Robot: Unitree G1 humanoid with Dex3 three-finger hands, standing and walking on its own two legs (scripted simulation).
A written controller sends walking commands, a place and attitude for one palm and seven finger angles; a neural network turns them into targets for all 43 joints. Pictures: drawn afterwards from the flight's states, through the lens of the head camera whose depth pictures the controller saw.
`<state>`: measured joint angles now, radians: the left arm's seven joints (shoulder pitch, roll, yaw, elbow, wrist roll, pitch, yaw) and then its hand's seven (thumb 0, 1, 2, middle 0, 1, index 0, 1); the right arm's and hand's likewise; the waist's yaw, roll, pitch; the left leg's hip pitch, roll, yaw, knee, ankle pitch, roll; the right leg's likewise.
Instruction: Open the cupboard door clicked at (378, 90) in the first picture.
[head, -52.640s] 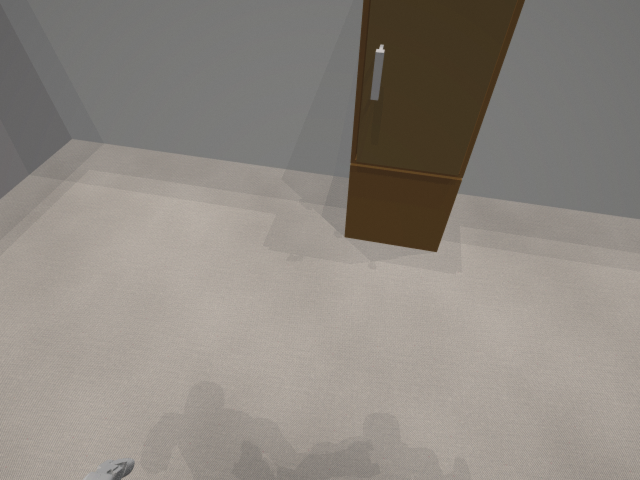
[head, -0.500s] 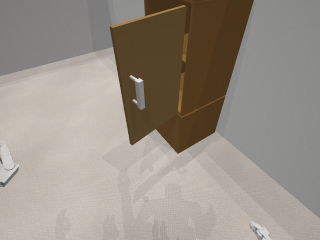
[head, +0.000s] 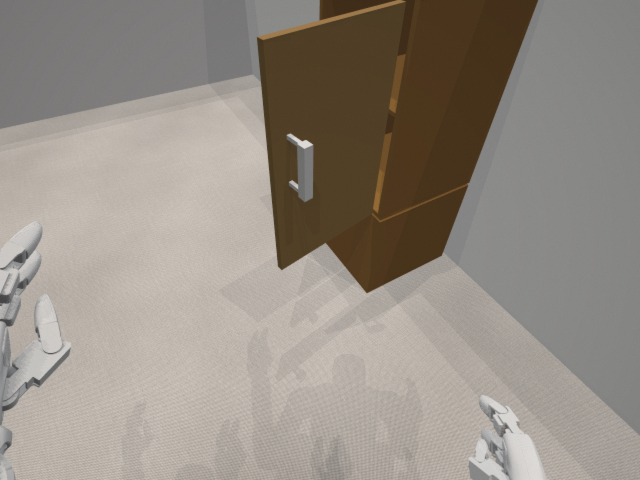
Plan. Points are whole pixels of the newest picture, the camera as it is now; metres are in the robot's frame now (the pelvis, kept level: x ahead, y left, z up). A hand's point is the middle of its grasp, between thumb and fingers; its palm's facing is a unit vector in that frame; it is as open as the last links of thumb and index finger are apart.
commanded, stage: stop stepping back and stand still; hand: left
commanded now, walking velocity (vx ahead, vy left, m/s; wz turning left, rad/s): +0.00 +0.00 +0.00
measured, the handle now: (298, 167) +0.71 +0.09 -0.01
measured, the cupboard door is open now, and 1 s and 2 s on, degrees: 100 100 100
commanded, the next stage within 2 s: let the arm hang, fingers relaxed in 0.44 s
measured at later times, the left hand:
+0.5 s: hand (23, 346) +0.19 +0.29 +0.15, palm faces +0.39 -0.79 -0.48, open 7.4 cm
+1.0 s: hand out of the picture -0.03 +0.20 -0.18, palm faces +0.02 -0.98 -0.19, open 7.2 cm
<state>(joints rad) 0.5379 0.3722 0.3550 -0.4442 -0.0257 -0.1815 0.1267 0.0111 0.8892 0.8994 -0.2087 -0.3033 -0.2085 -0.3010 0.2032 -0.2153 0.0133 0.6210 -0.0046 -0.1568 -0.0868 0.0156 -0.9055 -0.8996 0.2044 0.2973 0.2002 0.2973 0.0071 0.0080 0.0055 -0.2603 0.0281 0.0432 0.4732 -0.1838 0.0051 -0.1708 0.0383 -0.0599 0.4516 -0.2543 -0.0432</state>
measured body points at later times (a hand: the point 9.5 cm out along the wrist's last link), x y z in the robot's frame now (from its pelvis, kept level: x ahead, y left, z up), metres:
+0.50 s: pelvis +0.00 +0.03 +0.00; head +0.01 +0.03 +0.45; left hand +0.17 +0.33 +0.18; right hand +0.15 -0.20 -0.08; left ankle +0.05 +0.12 -0.74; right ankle +0.00 -0.09 -0.74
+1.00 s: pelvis -0.01 +0.01 +0.00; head +0.02 +0.03 +0.45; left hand -0.03 +0.26 -0.16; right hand +0.03 -0.27 -0.14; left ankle +0.04 +0.12 -0.74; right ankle +0.00 -0.09 -0.74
